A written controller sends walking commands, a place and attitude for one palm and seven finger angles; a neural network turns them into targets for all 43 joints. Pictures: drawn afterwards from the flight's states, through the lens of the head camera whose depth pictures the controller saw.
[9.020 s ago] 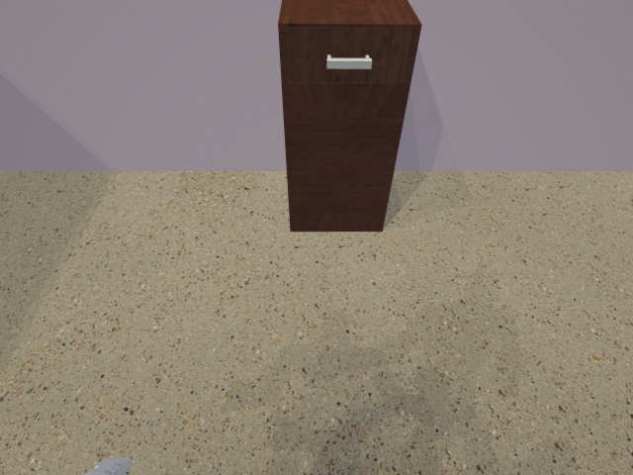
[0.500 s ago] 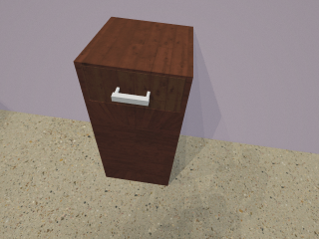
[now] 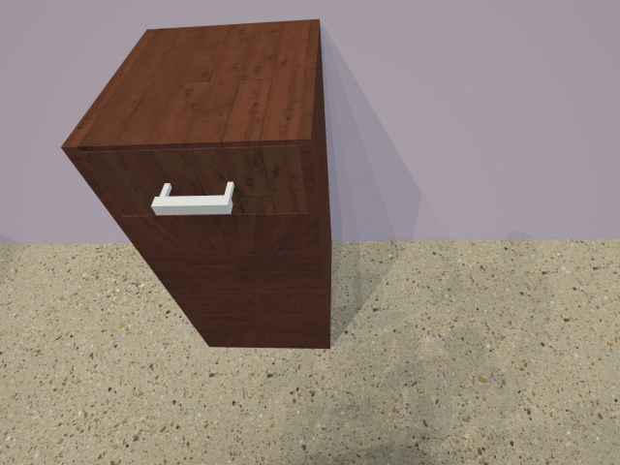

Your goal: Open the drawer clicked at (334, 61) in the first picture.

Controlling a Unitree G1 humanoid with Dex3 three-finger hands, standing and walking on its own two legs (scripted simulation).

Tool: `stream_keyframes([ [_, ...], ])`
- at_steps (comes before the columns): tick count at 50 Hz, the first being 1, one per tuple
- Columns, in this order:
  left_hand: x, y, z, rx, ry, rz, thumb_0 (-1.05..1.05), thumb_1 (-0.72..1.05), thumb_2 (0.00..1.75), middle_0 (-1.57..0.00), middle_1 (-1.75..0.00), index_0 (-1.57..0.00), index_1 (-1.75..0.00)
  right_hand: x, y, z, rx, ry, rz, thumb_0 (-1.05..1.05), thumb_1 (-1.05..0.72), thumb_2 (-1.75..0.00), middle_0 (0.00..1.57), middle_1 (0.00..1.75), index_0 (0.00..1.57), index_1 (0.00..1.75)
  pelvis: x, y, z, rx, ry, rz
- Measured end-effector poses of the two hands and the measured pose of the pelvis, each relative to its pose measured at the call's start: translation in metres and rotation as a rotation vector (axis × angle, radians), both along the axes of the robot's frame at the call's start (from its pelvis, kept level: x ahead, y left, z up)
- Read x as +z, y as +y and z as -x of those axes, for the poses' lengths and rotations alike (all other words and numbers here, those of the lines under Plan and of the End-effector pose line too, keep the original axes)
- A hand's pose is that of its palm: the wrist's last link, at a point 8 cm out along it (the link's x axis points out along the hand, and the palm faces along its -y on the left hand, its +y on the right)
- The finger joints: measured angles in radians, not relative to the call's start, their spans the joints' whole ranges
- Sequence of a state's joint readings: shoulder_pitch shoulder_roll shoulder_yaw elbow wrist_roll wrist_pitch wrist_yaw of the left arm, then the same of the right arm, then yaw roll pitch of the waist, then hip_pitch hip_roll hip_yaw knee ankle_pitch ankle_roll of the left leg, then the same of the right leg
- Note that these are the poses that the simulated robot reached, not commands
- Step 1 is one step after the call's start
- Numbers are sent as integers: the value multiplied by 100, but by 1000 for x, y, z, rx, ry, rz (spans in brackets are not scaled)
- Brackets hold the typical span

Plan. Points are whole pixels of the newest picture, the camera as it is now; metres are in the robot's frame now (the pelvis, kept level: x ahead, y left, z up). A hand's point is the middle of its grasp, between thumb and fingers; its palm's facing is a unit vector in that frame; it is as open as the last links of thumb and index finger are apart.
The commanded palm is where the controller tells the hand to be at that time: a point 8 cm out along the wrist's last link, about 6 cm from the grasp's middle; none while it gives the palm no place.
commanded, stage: come to a stop and stand still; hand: left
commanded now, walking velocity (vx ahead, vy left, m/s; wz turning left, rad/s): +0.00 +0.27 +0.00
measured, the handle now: (195, 196) +0.53 +0.23 +0.01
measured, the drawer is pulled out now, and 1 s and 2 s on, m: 0.00 0.00 0.00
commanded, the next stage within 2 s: look again from close up in 1.26 s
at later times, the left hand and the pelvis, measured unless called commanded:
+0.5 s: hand out of the picture -0.06 +0.21 -0.15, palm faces +0.11 -0.96 -0.25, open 7.4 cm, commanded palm none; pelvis -0.04 +0.02 +0.02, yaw +0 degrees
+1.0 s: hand out of the picture +0.04 +0.19 -0.16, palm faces +0.00 -0.97 -0.23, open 7.3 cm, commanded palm none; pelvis +0.00 +0.01 +0.01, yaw +0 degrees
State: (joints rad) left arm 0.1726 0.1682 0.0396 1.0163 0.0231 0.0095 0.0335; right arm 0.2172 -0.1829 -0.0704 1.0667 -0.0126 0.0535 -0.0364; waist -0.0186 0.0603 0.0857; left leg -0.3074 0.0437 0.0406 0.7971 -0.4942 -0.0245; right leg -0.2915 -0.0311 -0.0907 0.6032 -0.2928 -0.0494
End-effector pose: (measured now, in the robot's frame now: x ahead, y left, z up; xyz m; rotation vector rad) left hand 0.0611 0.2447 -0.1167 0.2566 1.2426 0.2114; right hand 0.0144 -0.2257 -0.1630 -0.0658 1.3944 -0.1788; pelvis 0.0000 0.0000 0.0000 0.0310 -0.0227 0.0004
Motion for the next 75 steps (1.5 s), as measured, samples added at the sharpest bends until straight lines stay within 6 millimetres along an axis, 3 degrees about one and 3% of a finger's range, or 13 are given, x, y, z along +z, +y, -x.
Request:
stream_keyframes([
  [8, 15, -27, 15, 36, -31, 14, 0, 91, 90, -21, -30, -20, -30, 11, -30, -1, 52, -6, 3, 0, -91, -90, 20, 30, 20, 30, 13, -16, 15, 12, 15, -29],
  [15, 17, -21, 59, 88, 2, 13, 0, 91, 90, -21, -30, -20, -30, 21, -38, -2, 104, -29, 27, 0, -91, -90, 20, 30, 20, 30, 17, -15, 29, 20, 20, -37],
  [23, 5, 4, 120, 125, 117, 48, 0, 91, 90, -21, -30, -20, -30, 35, -14, 7, 120, -77, 53, 0, -91, -90, 20, 30, 20, 30, 18, 7, 43, 7, 28, -16],
  [28, -18, 26, 138, 133, 164, 94, 0, 91, 90, -21, -30, -20, -30, 35, 17, 37, 98, -76, 86, 0, -91, -90, 20, 30, 20, 30, 9, 31, 48, 9, 28, 42],
  [32, -20, 30, 136, 114, 184, 130, 0, 91, 90, -20, -30, -19, -29, 42, 45, 69, 75, 7, 64, 0, -91, -90, 20, 30, 20, 30, 16, 38, 43, 19, 33, 47],
  [37, -21, 25, 124, 89, 201, 158, 0, 91, 90, -20, -29, -19, -29, 43, 66, 91, 37, 84, 33, 1, -90, -90, 20, 30, 20, 30, 18, 41, 33, 4, 55, 35],
  [42, -22, 11, 93, 40, 216, 158, 0, 91, 90, -20, -29, -19, -29, 40, 71, 104, -13, 138, 13, 0, -90, -90, 20, 30, 20, 30, 15, 33, 23, -5, 60, 25],
  [47, -21, 3, 48, 8, 151, 98, 1, 94, 90, -20, -30, -19, -29, 25, 58, 111, -54, 203, -22, 0, -90, -90, 20, 30, 20, 30, 6, 17, 9, -12, 52, 18],
  [53, -14, -14, 13, 24, 51, 82, 0, 93, 90, -20, -30, -19, -29, 17, 36, 84, -17, 199, -22, 0, -91, -90, 20, 30, 20, 30, 6, 5, -7, 25, 49, 39],
  [59, -16, -23, 8, 59, 26, 87, -1, 95, 90, -20, -30, -20, -30, 17, 17, 34, 38, 102, 15, 0, -91, -90, 20, 30, 20, 30, 6, -2, -10, 26, 49, 34],
  [63, -14, -20, 19, 67, 42, 74, -1, 95, 90, -21, -30, -20, -30, 18, 5, 6, 57, 34, 43, 1, -92, -90, 20, 30, 20, 30, 7, -3, -5, 21, 42, 25],
  [68, -14, -12, 43, 82, 77, 68, -1, 93, 90, -21, -30, -20, -30, 20, -5, -11, 75, -31, 70, 1, -92, -90, 20, 30, 20, 30, 7, 1, 3, 27, 29, 28],
  [75, -23, 5, 92, 55, 90, 78, 0, 91, 90, -20, -30, -20, -30, 31, 6, -22, 110, -158, 94, 1, -91, -90, 20, 30, 20, 30, 2, 22, 37, 25, 12, 52],
])
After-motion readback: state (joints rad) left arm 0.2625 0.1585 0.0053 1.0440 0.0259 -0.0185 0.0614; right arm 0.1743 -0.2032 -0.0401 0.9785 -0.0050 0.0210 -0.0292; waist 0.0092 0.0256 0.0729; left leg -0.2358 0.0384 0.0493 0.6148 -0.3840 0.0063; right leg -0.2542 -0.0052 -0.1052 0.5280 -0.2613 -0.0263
